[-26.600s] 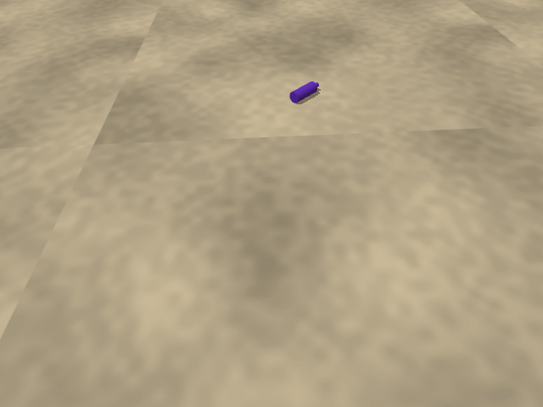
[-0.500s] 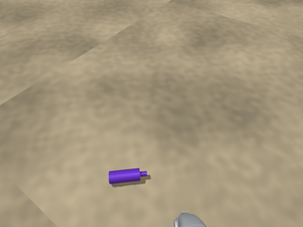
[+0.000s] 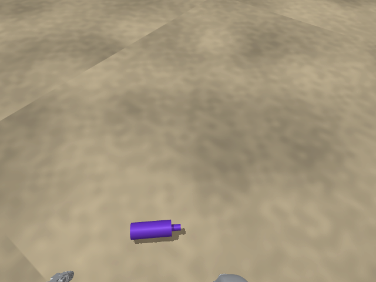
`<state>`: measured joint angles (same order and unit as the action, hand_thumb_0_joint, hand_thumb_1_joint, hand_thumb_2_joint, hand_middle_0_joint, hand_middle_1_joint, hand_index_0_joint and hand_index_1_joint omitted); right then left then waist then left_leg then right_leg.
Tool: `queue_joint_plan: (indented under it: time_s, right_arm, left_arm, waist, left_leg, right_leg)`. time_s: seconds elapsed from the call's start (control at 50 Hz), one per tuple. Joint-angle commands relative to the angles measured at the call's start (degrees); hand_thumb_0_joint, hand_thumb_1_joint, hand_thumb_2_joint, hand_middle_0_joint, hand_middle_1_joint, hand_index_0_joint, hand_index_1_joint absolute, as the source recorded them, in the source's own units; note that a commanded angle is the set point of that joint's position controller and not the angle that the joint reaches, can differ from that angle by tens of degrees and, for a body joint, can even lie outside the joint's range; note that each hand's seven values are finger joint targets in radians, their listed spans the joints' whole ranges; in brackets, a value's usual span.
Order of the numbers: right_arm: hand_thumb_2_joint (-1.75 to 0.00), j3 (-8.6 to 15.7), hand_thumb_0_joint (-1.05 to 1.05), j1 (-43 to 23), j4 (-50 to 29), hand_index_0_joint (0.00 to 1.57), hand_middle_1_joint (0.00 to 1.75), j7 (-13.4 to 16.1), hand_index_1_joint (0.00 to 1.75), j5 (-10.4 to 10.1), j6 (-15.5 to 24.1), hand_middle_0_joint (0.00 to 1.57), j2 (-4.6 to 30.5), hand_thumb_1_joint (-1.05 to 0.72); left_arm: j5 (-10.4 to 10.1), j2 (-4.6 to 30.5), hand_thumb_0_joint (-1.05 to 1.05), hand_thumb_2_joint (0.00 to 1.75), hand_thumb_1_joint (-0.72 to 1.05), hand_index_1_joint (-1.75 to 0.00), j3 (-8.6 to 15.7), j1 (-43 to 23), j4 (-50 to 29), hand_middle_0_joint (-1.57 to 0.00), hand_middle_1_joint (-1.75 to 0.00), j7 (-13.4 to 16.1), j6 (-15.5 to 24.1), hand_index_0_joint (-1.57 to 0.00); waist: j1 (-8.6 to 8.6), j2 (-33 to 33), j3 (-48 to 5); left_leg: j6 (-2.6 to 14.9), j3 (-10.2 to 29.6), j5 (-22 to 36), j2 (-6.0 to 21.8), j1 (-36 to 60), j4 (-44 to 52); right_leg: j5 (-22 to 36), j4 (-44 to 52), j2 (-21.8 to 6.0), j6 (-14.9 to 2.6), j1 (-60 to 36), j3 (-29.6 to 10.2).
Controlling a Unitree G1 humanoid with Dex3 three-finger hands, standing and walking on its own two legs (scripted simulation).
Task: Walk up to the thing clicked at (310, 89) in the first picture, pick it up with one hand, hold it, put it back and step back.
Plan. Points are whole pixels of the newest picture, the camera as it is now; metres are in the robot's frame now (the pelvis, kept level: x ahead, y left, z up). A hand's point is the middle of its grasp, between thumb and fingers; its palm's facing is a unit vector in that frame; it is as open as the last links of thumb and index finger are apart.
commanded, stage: walk up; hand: left
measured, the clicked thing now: (156, 229) +0.44 +0.14 -0.72
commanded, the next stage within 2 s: stand in 1.24 s
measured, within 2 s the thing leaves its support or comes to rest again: neither
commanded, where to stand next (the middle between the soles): +0.08 -0.03 m, yaw +3 degrees
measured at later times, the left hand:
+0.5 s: hand out of the picture +0.09 +0.23 -0.13, palm faces -0.02 -0.93 -0.35, open 7.4 cm
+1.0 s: hand out of the picture +0.05 +0.24 -0.13, palm faces -0.01 -0.95 -0.32, open 7.3 cm
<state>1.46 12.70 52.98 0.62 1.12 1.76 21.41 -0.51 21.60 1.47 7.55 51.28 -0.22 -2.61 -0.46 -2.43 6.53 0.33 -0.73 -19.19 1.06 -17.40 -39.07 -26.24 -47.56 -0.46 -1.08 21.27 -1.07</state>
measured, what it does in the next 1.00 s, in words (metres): stands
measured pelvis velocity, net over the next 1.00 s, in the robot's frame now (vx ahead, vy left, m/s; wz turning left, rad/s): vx -0.02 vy -0.01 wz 0.00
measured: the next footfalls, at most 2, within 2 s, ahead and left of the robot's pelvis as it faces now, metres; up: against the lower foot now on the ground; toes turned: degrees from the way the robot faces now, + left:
none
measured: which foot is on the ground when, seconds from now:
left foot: down 0.00-1.00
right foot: down 0.00-1.00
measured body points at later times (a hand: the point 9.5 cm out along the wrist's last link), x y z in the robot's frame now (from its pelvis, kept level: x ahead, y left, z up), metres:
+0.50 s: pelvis -0.01 -0.02 +0.02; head +0.00 -0.03 +0.46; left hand +0.09 +0.28 -0.10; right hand +0.08 -0.32 -0.12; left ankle +0.02 +0.12 -0.72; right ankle -0.02 -0.16 -0.72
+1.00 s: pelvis -0.02 -0.01 +0.03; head -0.01 -0.01 +0.48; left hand +0.05 +0.29 -0.11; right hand +0.05 -0.32 -0.10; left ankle +0.02 +0.12 -0.72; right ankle -0.02 -0.16 -0.72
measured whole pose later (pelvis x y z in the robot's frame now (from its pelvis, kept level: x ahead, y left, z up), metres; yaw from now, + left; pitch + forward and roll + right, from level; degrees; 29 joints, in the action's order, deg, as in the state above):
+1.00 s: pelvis -0.02 -0.01 +0.03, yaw +0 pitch -3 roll +0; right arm 0.3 5.5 66.2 -0.9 0.5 0.5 20.3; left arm 0.3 20.2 1.1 5.7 66.6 -1.1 -0.4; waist -0.2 -0.1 3.1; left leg -1.6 -0.1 -7.5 2.3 -10.4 -20.3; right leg -10.5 -19.5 -1.9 2.0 6.5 0.2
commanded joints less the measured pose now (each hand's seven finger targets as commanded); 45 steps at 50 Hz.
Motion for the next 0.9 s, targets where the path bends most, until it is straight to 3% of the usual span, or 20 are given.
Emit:
queue_joint_plan:
  time_s: [0.0,0.02,0.06,0.1,0.12,0.14,0.16,0.18,0.2,0.22,0.26,0.28,0.3,0.34,0.4,0.54,0.72,0.88]
  right_arm:
    - [-0.9,4.0,0.0,-1.7,-4.3,0.2,0.3,1.8,0.3,0.1,1.8,0.2,16.0,-0.9]
    - [-0.9,3.8,0.0,-1.0,-3.7,0.2,0.3,1.9,0.3,0.0,1.9,0.2,15.5,-0.9]
    - [-0.9,3.8,0.0,-1.0,-2.9,0.2,0.3,1.7,0.3,-0.3,1.5,0.2,15.6,-0.9]
    - [-0.9,3.5,0.0,-3.4,-3.4,0.2,0.3,1.5,0.3,-0.5,0.4,0.2,15.5,-0.9]
    - [-0.9,3.4,0.0,-3.9,-3.5,0.2,0.3,1.3,0.3,-0.9,0.0,0.2,15.0,-0.9]
    - [-0.9,2.9,0.0,-4.6,-3.8,0.2,0.3,1.2,0.3,-1.6,-0.3,0.2,14.0,-0.9]
    - [-0.9,2.3,0.0,-4.6,-4.3,0.2,0.3,1.0,0.3,-2.1,-0.3,0.2,12.1,-0.9]
    - [-0.9,1.6,0.0,-4.8,-4.0,0.2,0.3,0.7,0.3,-2.2,-0.4,0.2,10.3,-0.9]
    - [-0.9,2.2,0.0,-3.9,-2.5,0.2,0.3,1.0,0.3,-1.9,-0.8,0.2,11.0,-0.9]
    - [-0.9,2.6,0.0,-2.7,-0.7,0.2,0.3,0.8,0.3,-1.6,-0.8,0.2,11.7,-0.9]
    - [-0.9,2.8,0.0,-6.4,0.0,0.2,0.3,0.2,0.3,-1.6,-0.1,0.2,13.7,-0.9]
    - [-0.9,2.5,0.0,-7.7,0.1,0.2,0.3,0.0,0.3,-1.6,0.0,0.2,13.7,-0.9]
    - [-0.9,2.1,0.0,-8.6,0.3,0.2,0.3,-0.2,0.3,-1.6,-0.1,0.2,13.0,-0.9]
    - [-0.9,1.6,0.0,-8.3,1.6,0.2,0.3,-0.4,0.3,-1.6,-0.3,0.2,12.0,-0.9]
    - [-0.9,1.3,0.0,-8.8,3.9,0.2,0.3,-0.6,0.3,-1.4,-0.1,0.2,12.3,-0.9]
    - [-0.9,0.6,0.0,-10.7,7.0,0.2,0.3,-0.7,0.3,-1.2,0.3,0.2,11.5,-0.9]
    - [-0.9,0.7,0.0,-11.8,8.8,0.2,0.3,-0.6,0.3,-0.8,0.4,0.2,11.1,-0.9]
    - [-0.9,0.9,0.0,-11.6,9.6,0.2,0.3,-0.7,0.3,-0.8,0.2,0.2,11.0,-0.9]
  left_arm:
    - [-0.3,10.9,0.0,0.9,0.9,-0.3,3.8,-0.4,-3.1,-0.2,-0.3,0.4,1.2,-0.2]
    - [-0.4,10.6,0.0,0.9,0.9,-0.3,3.7,0.0,-2.7,-0.2,-0.3,0.4,1.4,-0.2]
    - [-0.2,9.8,0.0,0.9,0.9,-0.3,3.3,-0.8,-2.4,-0.2,-0.3,0.2,1.9,-0.2]
    - [0.1,9.0,0.0,0.9,0.9,-0.3,3.1,1.6,-0.2,-0.2,-0.3,0.4,2.7,-0.2]
    - [0.5,9.8,0.0,0.9,0.9,-0.3,3.2,2.6,1.1,-0.2,-0.3,0.6,3.1,-0.2]
    - [0.8,12.1,0.0,0.9,0.9,-0.3,3.6,3.2,1.8,-0.2,-0.3,0.9,3.4,-0.2]
    - [1.3,14.4,0.0,0.9,0.9,-0.3,3.9,2.6,1.8,-0.2,-0.3,1.1,3.8,-0.2]
    - [1.0,15.3,0.0,0.9,0.9,-0.3,3.6,0.4,1.4,-0.2,-0.3,1.1,4.2,-0.2]
    - [0.8,17.3,0.0,0.9,0.9,-0.3,3.5,-3.7,0.8,-0.2,-0.3,0.8,4.0,-0.2]
    - [0.8,15.8,0.0,0.9,0.9,-0.3,2.9,-6.6,0.4,-0.2,-0.3,0.6,3.9,-0.2]
    - [0.5,13.2,0.0,0.9,0.9,-0.3,2.2,-5.3,1.5,-0.2,-0.3,0.5,3.6,-0.2]
    - [0.5,12.8,0.0,0.9,0.9,-0.3,2.1,-4.1,2.6,-0.2,-0.3,0.5,3.5,-0.2]
    - [0.6,12.8,0.0,0.9,0.9,-0.3,2.1,-3.7,3.6,-0.2,-0.3,0.5,3.6,-0.2]
    - [0.7,13.5,0.0,0.9,0.9,-0.3,2.1,-5.6,3.9,-0.2,-0.3,0.4,3.9,-0.2]
    - [0.4,12.4,0.0,0.9,0.9,-0.3,1.9,-6.9,4.9,-0.2,-0.3,0.3,3.8,-0.2]
    - [0.3,11.5,0.0,0.9,0.9,-0.3,1.7,-7.4,7.7,-0.2,-0.3,0.1,3.7,-0.2]
    - [0.5,10.6,0.0,0.9,0.9,-0.3,1.7,-6.4,10.2,-0.2,-0.3,-0.3,3.3,-0.2]
    - [0.8,10.5,0.0,0.9,0.9,-0.3,1.7,-6.0,11.3,-0.2,-0.3,-0.3,3.5,-0.2]
  waist:
    - [0.6,11.7,-5.3]
    - [0.82,12.3,-6.6]
    - [0.29,14.2,-10.3]
    - [1.44,13.7,-12.4]
    - [1.69,11.6,-13.3]
    - [1.94,8.7,-14.6]
    - [1.62,3.2,-14.5]
    - [0.69,1.3,-12.5]
    - [-0.77,-3.4,-11.8]
    - [-2.44,-4.1,-9.7]
    - [-0.83,-0.6,-8.8]
    - [0.02,-1.4,-9.6]
    - [0.63,-3.0,-9.0]
    - [-0.26,-4.8,-7.3]
    - [-0.29,-2.4,-6.9]
    - [0.56,0.4,-8.0]
    - [0.99,4.3,-6.8]
    - [0.44,4.3,-7.3]
  left_leg:
    - [11.99,14.7,36.8,15.3,5.8,11.9]
    - [11.08,12.6,41.4,14.5,8.1,10.2]
    - [9.67,11.4,42.9,12.9,14.3,7.3]
    - [7.82,7.5,39.5,10.3,12.2,2.8]
    - [6.22,5.8,35.0,8.9,8.8,1.3]
    - [4.56,4.9,29.7,7.5,5.2,-0.3]
    - [2.46,4.1,22.6,5.2,-0.7,-1.9]
    - [0.71,2.3,11.8,2.3,-2.0,-0.7]
    - [0.66,1.9,1.9,1.9,4.8,0.6]
    - [0.92,2.9,2.2,2.0,9.5,3.0]
    - [2.14,5.3,16.3,5.3,9.9,8.9]
    - [3.2,6.1,18.5,6.2,9.0,8.5]
    - [3.14,5.4,17.2,6.0,8.3,8.4]
    - [1.81,3.4,14.5,4.0,8.8,9.6]
    - [0.94,4.0,14.0,4.3,9.5,13.2]
    - [0.48,4.4,15.7,5.7,10.7,18.5]
    - [0.21,6.2,7.5,6.6,7.8,24.1]
    - [0.28,6.4,6.4,6.5,7.9,24.4]
  right_leg:
    - [-6.2,-6.3,0.1,-1.53,4.4,-4.0]
    - [-4.9,-5.1,-0.3,-1.23,4.3,-3.7]
    - [-2.2,4.3,-0.9,-0.79,2.4,-0.4]
    - [7.3,17.1,0.0,-0.36,-5.6,1.9]
    - [17.3,21.2,-0.6,-0.72,-11.2,1.3]
    - [27.0,19.7,-2.8,-1.75,-15.8,-1.7]
    - [34.3,18.8,-7.7,-3.71,-18.9,-8.9]
    - [32.8,20.7,-12.9,-6.5,-16.3,-14.0]
    - [32.7,20.6,-16.1,-9.59,-7.7,-15.2]
    - [29.2,20.1,-14.2,-7.85,-2.8,-13.3]
    - [24.1,18.9,-7.5,-2.31,-4.0,-4.9]
    - [22.2,19.0,-6.1,-1.35,-6.1,-3.5]
    - [19.8,20.9,-6.2,-1.35,-6.8,-4.1]
    - [18.6,24.2,-8.0,-1.87,-6.0,-6.9]
    - [16.3,26.3,-7.8,-1.49,-6.8,-6.3]
    - [17.2,29.9,-6.9,-0.45,-11.6,-4.5]
    - [13.7,31.4,-6.1,0.09,-13.4,-3.3]
    - [14.3,32.1,-6.3,0.27,-13.3,-3.4]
